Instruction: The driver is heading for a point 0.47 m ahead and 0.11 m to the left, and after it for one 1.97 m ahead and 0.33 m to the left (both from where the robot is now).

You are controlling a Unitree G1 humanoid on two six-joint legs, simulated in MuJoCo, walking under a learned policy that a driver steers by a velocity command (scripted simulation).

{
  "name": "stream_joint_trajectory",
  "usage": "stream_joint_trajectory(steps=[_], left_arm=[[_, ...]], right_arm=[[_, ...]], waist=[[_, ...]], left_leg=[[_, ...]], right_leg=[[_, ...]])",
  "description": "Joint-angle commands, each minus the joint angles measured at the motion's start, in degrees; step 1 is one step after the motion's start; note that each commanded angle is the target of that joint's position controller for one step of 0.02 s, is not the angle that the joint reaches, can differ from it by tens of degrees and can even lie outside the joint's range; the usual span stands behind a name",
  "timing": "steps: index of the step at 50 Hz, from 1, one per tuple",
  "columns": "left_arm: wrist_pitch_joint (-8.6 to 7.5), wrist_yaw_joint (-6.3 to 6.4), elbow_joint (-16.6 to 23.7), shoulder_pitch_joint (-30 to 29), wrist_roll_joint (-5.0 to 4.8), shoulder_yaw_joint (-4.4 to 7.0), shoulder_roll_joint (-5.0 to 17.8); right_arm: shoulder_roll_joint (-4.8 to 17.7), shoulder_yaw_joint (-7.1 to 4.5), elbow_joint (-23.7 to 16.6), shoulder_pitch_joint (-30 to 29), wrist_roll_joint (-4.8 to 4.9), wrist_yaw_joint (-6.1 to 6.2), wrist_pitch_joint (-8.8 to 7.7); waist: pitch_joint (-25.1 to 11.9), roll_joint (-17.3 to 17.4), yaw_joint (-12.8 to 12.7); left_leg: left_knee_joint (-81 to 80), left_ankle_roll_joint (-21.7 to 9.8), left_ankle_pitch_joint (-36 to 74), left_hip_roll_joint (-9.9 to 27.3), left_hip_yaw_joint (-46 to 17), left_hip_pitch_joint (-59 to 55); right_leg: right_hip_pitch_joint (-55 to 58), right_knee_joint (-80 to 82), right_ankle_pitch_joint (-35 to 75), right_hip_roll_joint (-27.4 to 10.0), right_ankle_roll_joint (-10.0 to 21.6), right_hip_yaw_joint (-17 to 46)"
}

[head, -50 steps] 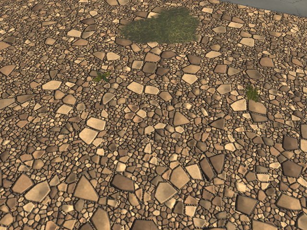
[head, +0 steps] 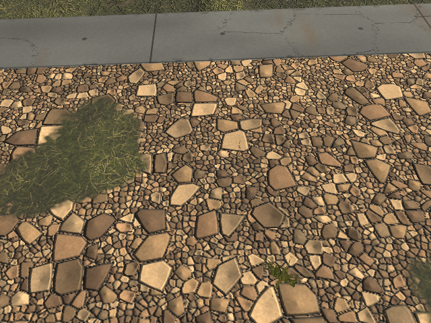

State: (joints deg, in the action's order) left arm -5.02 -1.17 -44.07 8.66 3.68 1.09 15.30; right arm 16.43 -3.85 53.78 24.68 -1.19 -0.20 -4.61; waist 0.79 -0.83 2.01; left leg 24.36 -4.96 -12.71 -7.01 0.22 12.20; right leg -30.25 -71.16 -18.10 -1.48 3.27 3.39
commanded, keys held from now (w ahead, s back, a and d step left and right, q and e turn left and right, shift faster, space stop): w+q+shift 0.30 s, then q+shift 0.10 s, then shift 0.24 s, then e+shift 0.36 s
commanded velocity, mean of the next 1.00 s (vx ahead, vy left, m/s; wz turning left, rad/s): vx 0.52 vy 0.00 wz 0.31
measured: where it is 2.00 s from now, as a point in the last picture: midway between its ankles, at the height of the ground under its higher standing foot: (232, 263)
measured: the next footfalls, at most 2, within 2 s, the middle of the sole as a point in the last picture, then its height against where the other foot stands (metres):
right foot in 0.22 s outside the picture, level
left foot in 0.60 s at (182, 273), level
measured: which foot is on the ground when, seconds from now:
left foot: down 0.00-0.22, up 0.24-0.58, down 0.60-1.00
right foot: up 0.00-0.20, down 0.22-0.56, up 0.58-1.00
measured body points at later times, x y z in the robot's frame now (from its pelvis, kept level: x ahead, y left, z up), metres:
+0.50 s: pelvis +0.44 -0.02 +0.00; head +0.48 +0.00 +0.45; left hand +0.31 +0.25 -0.12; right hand +0.75 -0.18 -0.08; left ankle +0.54 +0.12 -0.68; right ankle +0.38 -0.17 -0.74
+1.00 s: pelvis +0.60 +0.01 +0.00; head +0.63 +0.01 +0.45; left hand +0.61 +0.29 -0.12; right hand +0.80 -0.19 -0.12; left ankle +0.64 +0.12 -0.74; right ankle +0.65 -0.09 -0.71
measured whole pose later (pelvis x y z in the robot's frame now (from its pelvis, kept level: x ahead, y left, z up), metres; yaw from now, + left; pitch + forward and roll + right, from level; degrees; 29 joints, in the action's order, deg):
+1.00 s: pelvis +0.60 +0.01 +0.00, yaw +16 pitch +0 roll +1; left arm 4.7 -1.4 -43.3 14.0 0.9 2.9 14.1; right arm 13.7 -1.9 43.0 10.1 -1.9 1.4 0.3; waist 3.0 -0.1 -0.8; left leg 27.0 -3.7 -8.9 0.9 11.3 17.8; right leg -23.7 -47.6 -22.3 -2.8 0.3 -2.7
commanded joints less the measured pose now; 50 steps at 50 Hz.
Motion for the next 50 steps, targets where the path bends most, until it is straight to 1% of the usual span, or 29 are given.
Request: stream_joint_trajectory(steps=[1, 4, 7, 9, 10, 11, 12, 13, 14, 15, 16, 18, 20, 21, 23, 24, 27, 28, 29, 30, 31, 32, 33, 34, 36, 38, 40, 46, 50], left_arm=[[-0.14, -1.15, 8.18, -4.03, 0.52, -0.88, 2.6], [-0.44, -2.3, 9.94, -10.46, -1.66, -1.93, 2.12], [-0.29, -0.95, 10.31, -11.89, -2.0, -1.03, 4.93], [-0.73, 0.19, 8.97, -6.46, -1.72, 0.41, 7.69], [-1.03, 0.98, 6.82, 1.87, -1.45, 1.42, 9.33], [-1.26, 2.24, 5.28, 12.69, -0.49, 2.81, 12.67], [-1.12, 3.15, 4.33, 20.83, 1.6, 4.01, 17.08], [-0.42, 2.6, 4.45, 16.88, 0.74, 4.87, 19.2], [-0.09, 2.36, 5.58, 10.34, 0.34, 3.84, 12.1], [-0.24, 2.0, 5.4, 7.65, -0.25, 2.82, 7.69], [-0.41, 1.85, 4.5, 7.11, 0.19, 2.26, 5.73], [-1.32, 1.69, 1.56, 9.6, -0.96, 1.67, 4.03], [-2.05, 1.44, -0.56, 11.53, -2.78, 1.36, 2.35], [-2.5, 1.37, -0.55, 10.66, -3.02, 1.45, 3.6], [-2.53, 1.57, 0.04, 4.49, -3.41, 1.69, 4.1], [-2.48, 1.64, 0.37, 3.32, -3.49, 2.05, 5.11], [-2.4, 2.08, 0.17, 5.06, -4.68, 3.27, 10.42], [-1.88, 2.28, 0.39, 5.25, -4.99, 3.3, 10.79], [-1.27, 2.31, 0.36, 6.1, -5.22, 3.1, 10.33], [0.11, 2.02, 0.16, 12.95, -4.04, 2.15, 4.86], [1.8, 2.53, -0.02, 24.81, -4.04, 1.66, 4.15], [2.79, 3.23, 0.91, 23.2, -4.27, 1.65, 6.93], [3.46, 3.43, 0.0, 20.0, -3.66, 1.29, 7.4], [3.83, 3.12, -0.29, 17.08, -2.77, 1.29, 7.36], [5.68, 2.43, -2.05, 17.79, -2.75, 0.92, 5.21], [6.71, 2.25, -2.12, 17.81, -3.05, 1.46, 4.49], [7.04, 2.08, -1.53, 16.79, -3.06, 2.11, 4.11], [9.13, 0.18, 3.12, 6.97, -2.69, 2.63, 2.69], [9.22, -0.81, 5.52, 5.66, -2.86, 3.0, 3.01]], right_arm=[[5.39, -0.83, -4.01, -2.49, 0.64, 0.24, -1.85], [8.61, -2.28, -5.59, -3.05, 1.13, -0.54, -2.28], [9.86, -2.98, -5.46, 0.6, 1.85, -1.2, -1.96], [11.16, -3.31, -5.12, 2.59, 1.43, -0.85, -1.33], [12.34, -3.64, -5.35, 1.89, 1.26, -0.84, -1.11], [10.49, -3.21, -6.51, -0.05, 1.28, -0.99, -1.31], [0.72, -0.98, -9.07, 0.75, 1.88, -0.52, -1.62], [1.25, -0.28, -12.12, 4.72, 3.68, -0.29, -1.15], [4.21, -0.64, -10.69, -1.05, 2.15, 0.15, 0.11], [4.42, -0.68, -10.84, -5.01, 1.09, -0.51, 0.63], [4.0, -0.84, -10.68, -7.27, 0.69, -1.06, 1.27], [1.72, -0.75, -11.77, -7.6, -0.57, -1.55, 3.27], [0.23, -0.33, -14.53, -12.71, -0.64, -1.93, 4.45], [-0.63, 0.25, -17.0, -13.82, -0.83, -2.38, 4.14], [-0.72, 1.18, -18.29, -16.08, -0.9, -3.73, 3.42], [-0.17, 1.27, -17.41, -15.54, -0.87, -4.42, 3.12], [2.89, 0.41, -14.28, -6.95, -2.18, -4.88, 2.93], [4.41, -0.25, -11.89, -0.44, -2.93, -4.34, 2.63], [6.2, -0.84, -10.41, 2.99, -3.48, -3.42, 2.17], [10.96, -1.52, -10.96, -0.7, -2.95, -2.22, 1.68], [14.07, -1.67, -14.62, -1.55, -1.25, -1.83, 1.61], [12.85, -2.22, -16.44, -3.58, 1.22, -0.77, 2.31], [7.28, -0.48, -17.38, -9.51, 1.66, 0.27, 2.89], [3.56, 0.96, -16.81, -12.74, 1.35, 0.72, 3.07], [1.17, 2.43, -14.55, -13.56, 0.37, 1.4, 2.5], [3.4, 1.93, -12.68, -11.93, -0.49, 1.08, 1.58], [4.62, 1.17, -12.83, -12.91, -0.2, 1.05, 1.53], [3.21, 0.67, -14.01, -15.19, -0.75, 1.78, 3.79], [5.49, -0.56, -14.01, -14.11, -0.74, 1.87, 4.94]], waist=[[6.16, 2.56, -4.29], [5.86, 3.17, -2.4], [3.7, 4.01, -0.26], [-2.29, 3.26, -2.56], [-7.57, 2.21, -6.96], [-13.75, 0.98, -12.38], [-20.93, -11.56, -12.42], [-25.47, -22.1, -7.3], [-13.92, -10.69, -6.79], [-7.04, -4.83, -6.65], [-2.98, -1.85, -5.66], [-0.13, -4.66, -2.67], [0.29, -5.32, -2.44], [0.68, -7.97, -1.05], [2.54, -7.46, 1.14], [1.69, -5.87, 1.31], [-4.27, -4.84, 4.94], [-7.39, -3.25, 7.73], [-9.07, -1.06, 9.61], [-10.37, 11.67, 3.98], [-21.75, 11.87, -1.29], [-29.71, 10.41, 2.36], [-22.41, 3.48, 0.38], [-15.4, 1.2, -0.98], [-7.98, 0.41, -3.53], [-7.23, 2.17, -4.25], [-9.04, 2.59, -4.75], [-4.8, 8.22, -2.72], [-4.8, 8.02, -1.87]], left_leg=[[-18.51, -12.11, -2.98, 14.16, -22.29, 7.14], [-22.49, -9.03, 4.75, 10.63, -16.81, 17.86], [-17.45, -6.65, 16.71, 12.14, -18.21, 4.94], [-3.68, -4.27, 31.41, 11.6, -17.2, -2.8], [8.74, -2.98, 33.61, 9.19, -15.52, -0.77], [25.27, -1.85, 24.95, 6.46, -13.91, 8.42], [44.75, -1.74, -14.34, 2.35, -9.71, 22.14], [55.6, -2.08, -14.38, 2.73, -6.9, 30.77], [57.92, -2.2, -8.0, 7.52, -5.32, 35.24], [54.71, -1.73, -4.06, 9.37, -4.35, 35.01], [52.48, -0.64, -3.26, 10.63, -4.1, 32.88], [49.95, 1.03, -6.31, 11.64, -2.79, 31.14], [47.35, 1.38, -5.34, 10.85, -0.4, 32.54], [41.49, 1.31, -2.63, 10.55, -0.22, 32.0], [23.06, 1.46, 7.37, 9.14, 1.65, 22.96], [15.45, 1.54, 13.85, 6.5, 4.55, 15.09], [10.79, -1.03, 17.87, 1.55, 5.64, -3.08], [9.09, -2.7, 19.87, 1.73, 3.29, -10.01], [5.11, -4.2, 24.76, 3.71, 0.77, -15.42], [8.38, -6.5, 61.41, 16.03, -9.05, -21.81], [16.89, -13.19, 102.06, 30.19, -25.57, -29.5], [9.58, -18.74, 85.84, 32.52, -30.1, -31.21], [5.21, -17.45, 65.3, 29.04, -25.81, -22.01], [1.94, -15.04, 52.76, 25.76, -22.71, -13.66], [-3.36, -11.27, 48.17, 23.5, -13.62, 0.85], [-4.2, -9.87, 53.57, 22.51, -8.45, 4.14], [-4.64, -10.66, 50.7, 22.73, -5.68, 2.16], [-8.79, -8.02, 11.49, 21.65, 0.21, 4.69], [-5.71, -6.58, 6.47, 25.0, 0.85, 2.22]], right_leg=[[-7.11, 14.15, 3.87, -4.75, -3.24, -0.05], [12.67, 32.2, 19.65, -1.48, -4.95, -4.18], [12.99, 38.48, 22.55, -0.46, -4.42, -3.55], [19.49, 41.79, 14.12, 2.15, -3.18, -3.92], [29.44, 41.51, 11.0, 2.09, -2.62, -4.39], [42.64, 40.16, 2.22, -5.46, -1.44, 2.08], [55.03, 44.64, -18.0, -22.53, 0.03, 23.08], [54.09, 56.8, -27.43, -28.72, 4.93, 48.66], [45.71, 57.35, -30.09, -24.59, 4.56, 39.31], [38.38, 56.34, -18.2, -21.39, 3.77, 27.43], [33.1, 56.07, -0.73, -18.88, 3.0, 18.2], [29.08, 52.52, 33.17, -16.98, 1.93, 5.38], [28.83, 53.3, 47.74, -14.54, 0.6, -2.09], [27.41, 53.54, 52.63, -15.12, 1.22, -4.02], [20.7, 56.08, 46.14, -10.55, -0.03, -11.44], [17.71, 55.9, 42.83, -8.31, -0.47, -14.16], [16.86, 43.76, 54.37, -10.04, -0.22, -13.6], [16.44, 34.01, 51.94, -10.09, -0.58, -13.42], [14.01, 21.15, 38.74, -7.62, -1.65, -13.79], [5.72, -1.11, -17.12, 0.55, -3.0, -15.08], [2.27, -15.61, -24.25, 1.07, -3.89, -5.76], [-1.57, -18.2, -15.27, 1.65, -4.52, -0.72], [-2.05, -14.41, -9.94, -1.02, -4.68, -0.46], [-1.2, -8.58, -9.19, -2.1, -4.67, -0.44], [8.23, 1.87, -9.09, -2.35, -4.58, 1.51], [12.48, 5.18, -7.49, -0.39, -3.97, -0.67], [10.09, 5.07, -6.33, -0.01, -3.76, -1.96], [8.67, 18.59, -1.95, -1.57, -3.47, -5.41], [11.84, 27.24, -5.56, -0.59, -2.18, -7.93]])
